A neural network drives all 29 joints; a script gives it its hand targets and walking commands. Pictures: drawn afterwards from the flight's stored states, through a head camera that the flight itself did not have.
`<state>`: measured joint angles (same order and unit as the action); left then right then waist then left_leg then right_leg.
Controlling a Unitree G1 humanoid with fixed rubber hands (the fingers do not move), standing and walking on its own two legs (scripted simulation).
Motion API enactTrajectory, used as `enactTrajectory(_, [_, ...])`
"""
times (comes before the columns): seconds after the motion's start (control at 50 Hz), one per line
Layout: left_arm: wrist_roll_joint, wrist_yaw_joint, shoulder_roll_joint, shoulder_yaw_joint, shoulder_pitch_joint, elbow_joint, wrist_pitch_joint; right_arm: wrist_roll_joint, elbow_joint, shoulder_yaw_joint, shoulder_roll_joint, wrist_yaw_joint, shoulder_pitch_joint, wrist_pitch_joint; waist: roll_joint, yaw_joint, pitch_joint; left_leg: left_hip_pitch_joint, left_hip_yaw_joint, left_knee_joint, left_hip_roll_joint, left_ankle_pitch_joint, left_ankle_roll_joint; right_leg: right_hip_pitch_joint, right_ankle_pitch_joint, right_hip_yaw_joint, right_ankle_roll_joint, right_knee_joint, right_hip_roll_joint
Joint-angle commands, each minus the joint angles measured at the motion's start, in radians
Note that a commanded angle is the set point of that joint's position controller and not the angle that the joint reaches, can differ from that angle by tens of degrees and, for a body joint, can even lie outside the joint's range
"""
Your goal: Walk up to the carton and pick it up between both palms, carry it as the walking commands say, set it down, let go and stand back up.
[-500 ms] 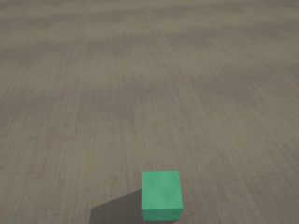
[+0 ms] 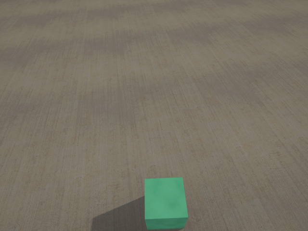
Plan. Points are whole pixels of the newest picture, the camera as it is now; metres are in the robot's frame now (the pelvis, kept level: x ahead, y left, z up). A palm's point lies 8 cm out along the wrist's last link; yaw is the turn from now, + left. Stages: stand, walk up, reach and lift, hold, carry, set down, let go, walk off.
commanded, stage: stand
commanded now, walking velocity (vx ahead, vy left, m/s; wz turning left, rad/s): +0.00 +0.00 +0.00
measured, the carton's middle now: (164, 204) +0.39 -0.02 -0.65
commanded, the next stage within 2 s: reach and lift in 0.68 s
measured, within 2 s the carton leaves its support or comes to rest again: neither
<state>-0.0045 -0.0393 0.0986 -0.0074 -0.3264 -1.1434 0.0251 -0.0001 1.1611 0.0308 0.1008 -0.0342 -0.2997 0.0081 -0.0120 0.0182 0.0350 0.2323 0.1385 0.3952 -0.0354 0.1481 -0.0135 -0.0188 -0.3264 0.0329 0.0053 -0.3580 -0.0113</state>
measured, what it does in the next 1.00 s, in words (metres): stands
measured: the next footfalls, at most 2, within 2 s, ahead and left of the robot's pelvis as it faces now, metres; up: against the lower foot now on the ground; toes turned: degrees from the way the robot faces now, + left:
none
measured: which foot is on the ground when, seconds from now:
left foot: down 0.00-1.00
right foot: down 0.00-1.00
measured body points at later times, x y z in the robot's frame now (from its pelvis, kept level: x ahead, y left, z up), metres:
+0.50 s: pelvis +0.01 -0.01 +0.00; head +0.04 -0.01 +0.45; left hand -0.02 +0.19 -0.16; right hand -0.02 -0.21 -0.17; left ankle +0.04 +0.11 -0.74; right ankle -0.08 -0.11 -0.74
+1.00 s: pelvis +0.00 -0.01 -0.02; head +0.08 -0.01 +0.42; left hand +0.18 +0.20 -0.16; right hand +0.19 -0.23 -0.15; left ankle +0.04 +0.12 -0.74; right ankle -0.09 -0.11 -0.74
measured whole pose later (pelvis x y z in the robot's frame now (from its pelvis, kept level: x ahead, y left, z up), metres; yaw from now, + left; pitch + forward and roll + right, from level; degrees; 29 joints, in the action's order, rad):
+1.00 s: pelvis +0.00 -0.01 -0.02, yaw -1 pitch +15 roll +2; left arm 0.09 -0.04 0.20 -0.07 0.07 -0.70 -0.55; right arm -0.04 0.73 -0.03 0.20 -0.04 0.10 -0.53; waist -0.03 -0.02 -0.11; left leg 0.63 0.06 0.59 -0.02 0.21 0.00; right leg -0.47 -0.38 -0.01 0.02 -0.65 -0.01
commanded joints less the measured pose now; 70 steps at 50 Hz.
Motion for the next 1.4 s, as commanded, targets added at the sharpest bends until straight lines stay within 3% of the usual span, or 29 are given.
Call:
enactTrajectory(0.0, [0.006,-0.01,0.048,0.002,-0.108,-0.007,0.006,-0.003,0.002,0.007,0.043,-0.007,-0.1,0.005,0.01,0.009,0.059,-0.117,-0.12,-0.023,-0.125,-0.189,-0.015,-0.164,0.298,-0.033,0.004,0.082,-0.11])
enactTrajectory(0.1, [-0.003,-0.011,0.024,-0.008,-0.123,-0.016,0.011,-0.002,0.008,0.015,0.079,-0.012,-0.125,0.005,-0.032,0.004,0.067,-0.096,-0.126,-0.029,-0.125,-0.131,-0.023,-0.143,0.283,-0.052,0.02,0.092,-0.117])
enactTrajectory(0.28, [0.004,-0.014,0.046,0.013,-0.113,0.0,-0.002,0.001,-0.002,0.012,0.057,-0.01,-0.103,0.012,0.052,-0.009,0.054,-0.094,-0.115,-0.018,-0.115,-0.218,-0.012,-0.098,0.296,-0.041,0.022,0.091,-0.118])
enactTrajectory(0.58, [-0.001,-0.013,0.051,0.008,-0.098,-0.026,0.003,0.008,0.011,0.019,0.079,-0.007,-0.093,-0.006,-0.044,-0.001,0.047,-0.102,-0.098,-0.028,-0.107,-0.134,-0.016,-0.092,0.237,-0.035,0.023,0.096,-0.125])
enactTrajectory(0.66, [0.002,-0.016,0.066,0.011,-0.122,-0.036,0.005,-0.001,0.013,0.012,0.03,-0.011,-0.078,0.004,0.011,-0.007,0.071,-0.114,-0.1,0.001,-0.111,-0.2,-0.007,-0.096,0.354,-0.013,0.019,0.083,-0.12])
enactTrajectory(0.68, [0.085,0.006,0.13,-0.015,0.894,0.654,-0.019,-0.106,-0.715,-0.112,0.115,-0.009,0.891,0.007,0.001,-0.104,-0.145,0.134,-0.147,0.183,0.066,0.053,-0.067,-0.638,-0.072,-0.103,0.023,-0.093,-0.012])
enactTrajectory(0.7, [0.08,-0.045,0.137,-0.01,0.82,0.491,-0.122,-0.055,-0.541,-0.14,0.111,-0.035,0.768,-0.067,-0.107,-0.092,-0.21,0.019,-0.044,0.207,-0.015,0.112,-0.048,-0.655,-0.022,-0.038,0.02,-0.179,-0.084])
enactTrajectory(0.74, [0.152,-0.048,0.221,-0.023,0.676,0.645,-0.218,-0.114,-0.526,-0.142,0.149,-0.084,0.638,-0.163,-0.046,-0.021,-0.295,-0.01,-0.049,0.27,-0.032,0.04,-0.053,-0.653,-0.027,-0.037,0.009,-0.178,-0.092])
enactTrajectory(0.76, [0.189,-0.038,0.152,-0.105,0.573,0.564,-0.297,-0.13,-0.533,-0.189,0.121,-0.095,0.552,-0.238,-0.099,-0.051,-0.29,-0.091,-0.014,0.278,-0.013,-0.04,-0.066,-0.707,0.011,-0.027,0.023,-0.157,-0.066])
enactTrajectory(0.78, [0.224,-0.022,0.172,-0.161,0.474,0.611,-0.359,-0.156,-0.599,-0.194,0.116,-0.101,0.478,-0.307,-0.112,0.032,-0.291,-0.105,-0.05,0.298,0.005,-0.115,-0.107,-0.704,0.08,-0.053,0.038,-0.16,-0.072])
enactTrajectory(0.82, [0.183,-0.011,0.154,-0.154,0.171,0.394,-0.516,-0.142,-0.362,-0.17,0.134,-0.094,0.215,-0.458,-0.017,-0.054,-0.27,-0.075,-0.093,0.347,0.007,-0.389,-0.078,-0.68,0.294,-0.072,0.074,-0.218,-0.07])
enactTrajectory(0.86, [0.182,-0.015,0.108,-0.168,0.107,0.392,-0.634,-0.14,-0.263,-0.096,0.173,-0.044,0.115,-0.59,0.072,-0.025,-0.309,-0.06,-0.132,0.318,0.034,-0.455,-0.067,-0.654,0.389,-0.088,0.094,-0.207,-0.046])
enactTrajectory(0.88, [0.177,-0.01,0.138,-0.151,0.139,0.381,-0.668,-0.098,-0.315,-0.089,0.158,-0.023,0.086,-0.625,0.028,-0.026,-0.327,-0.118,-0.159,0.272,0.021,-0.514,-0.08,-0.631,0.409,-0.116,0.094,-0.188,-0.031])
enactTrajectory(0.9, [0.134,-0.001,0.167,-0.08,0.114,0.383,-0.663,-0.069,-0.366,-0.059,0.171,-0.008,0.104,-0.629,-0.061,0.014,-0.356,-0.124,-0.169,0.285,0.034,-0.584,-0.076,-0.622,0.632,-0.126,0.081,-0.181,-0.019])
enactTrajectory(0.96, [0.004,0.006,0.103,0.043,0.167,0.544,-0.579,0.034,-0.455,0.0,0.127,0.017,0.12,-0.556,0.032,-0.054,-0.388,-0.013,-0.176,0.183,0.038,-0.516,-0.073,-0.59,0.553,-0.106,0.06,-0.153,0.038])
enactTrajectory(0.98, [-0.012,-0.007,0.13,0.066,0.255,0.6,-0.55,0.067,-0.541,0.036,0.149,0.036,0.252,-0.524,0.028,-0.048,-0.383,-0.027,-0.194,0.191,0.025,-0.523,-0.078,-0.638,0.411,-0.09,0.063,-0.152,0.032])
enactTrajectory(1.04, [-0.073,0.004,0.068,0.098,0.347,0.651,-0.464,0.1,-0.66,0.039,0.117,0.07,0.384,-0.414,-0.008,-0.082,-0.424,-0.06,-0.19,0.287,0.032,-0.678,-0.047,-0.711,0.48,-0.083,0.023,-0.193,0.049])
enactTrajectory(1.1, [-0.065,0.021,0.063,0.157,0.308,0.708,-0.368,0.122,-0.757,0.087,0.125,0.06,0.41,-0.338,-0.059,-0.065,-0.621,0.144,-0.19,0.381,0.04,-0.661,-0.038,-0.674,0.662,-0.104,-0.007,-0.336,0.024])
enactTrajectory(1.12, [-0.11,0.023,0.059,0.217,0.346,0.78,-0.342,0.086,-0.717,0.09,0.105,0.075,0.45,-0.327,0.043,-0.069,-0.645,0.158,-0.181,0.38,0.052,-0.712,-0.036,-0.798,0.646,-0.094,-0.039,-0.33,0.01])
enactTrajectory(1.14, [-0.091,0.025,0.025,0.196,0.321,0.775,-0.335,0.098,-0.688,0.114,0.136,0.079,0.405,-0.318,-0.027,-0.022,-0.681,0.11,-0.186,0.407,0.047,-0.693,-0.038,-0.851,0.571,-0.067,-0.05,-0.347,0.03])
enactTrajectory(1.16, [-0.097,0.019,0.024,0.212,0.319,0.761,-0.322,0.081,-0.739,0.067,0.137,0.1,0.466,-0.295,0.087,-0.109,-0.695,0.041,-0.191,0.424,0.027,-0.74,-0.015,-0.964,0.404,-0.061,-0.027,-0.323,0.036])
enactTrajectory(1.18, [-0.086,0.023,0.005,0.216,0.286,0.702,-0.302,0.089,-0.732,0.069,0.145,0.103,0.436,-0.268,-0.002,-0.072,-0.708,0.06,-0.187,0.448,0.022,-0.639,-0.013,-1.006,0.406,-0.083,-0.017,-0.311,0.043])
enactTrajectory(1.2, [-0.071,0.027,0.012,0.207,0.322,0.723,-0.283,0.085,-0.743,0.06,0.181,0.115,0.504,-0.255,0.051,-0.113,-0.735,0.127,-0.151,0.461,0.047,-0.515,0.011,-0.956,0.308,-0.063,0.005,-0.362,0.053])
enactTrajectory(1.24, [-0.017,0.024,0.043,0.152,0.397,0.778,-0.299,0.088,-0.735,0.075,0.192,0.119,0.457,-0.285,-0.106,-0.01,-0.721,0.305,-0.118,0.461,0.057,-0.335,0.012,-0.841,0.361,-0.052,-0.039,-0.431,0.054])
enactTrajectory(1.26, [-0.047,0.02,0.031,0.182,0.338,0.684,-0.331,0.088,-0.713,0.033,0.148,0.118,0.489,-0.314,-0.131,-0.073,-0.638,0.308,-0.115,0.456,0.066,-0.241,0.005,-0.832,0.298,-0.056,-0.032,-0.407,0.049])
enactTrajectory(1.3, [0.011,0.006,-0.045,0.165,0.37,0.786,-0.347,0.082,-0.782,0.051,0.198,0.14,0.551,-0.322,-0.155,-0.058,-0.693,0.357,-0.083,0.462,0.075,-0.159,0.02,-0.778,0.238,-0.052,-0.031,-0.425,0.056])
enactTrajectory(1.32, [0.003,0.015,0.023,0.172,0.337,0.687,-0.371,0.05,-0.772,0.016,0.181,0.137,0.536,-0.343,-0.173,-0.112,-0.692,0.404,-0.054,0.47,0.088,-0.007,0.014,-0.737,0.056,-0.1,-0.021,-0.369,0.003])
enactTrajectory(1.34, [0.034,0.006,0.009,0.147,0.454,0.758,-0.374,0.045,-0.786,0.05,0.23,0.142,0.624,-0.351,-0.147,-0.054,-0.657,0.444,-0.068,0.47,0.069,0.061,0.019,-0.791,-0.02,-0.074,-0.018,-0.395,0.025])
enactTrajectory(1.38, [0.005,-0.015,0.065,0.166,0.558,0.83,-0.407,0.028,-0.77,0.076,0.228,0.153,0.689,-0.376,-0.117,-0.062,-0.528,0.405,-0.06,0.48,0.072,0.216,0.023,-0.895,-0.224,-0.081,-0.002,-0.361,0.039])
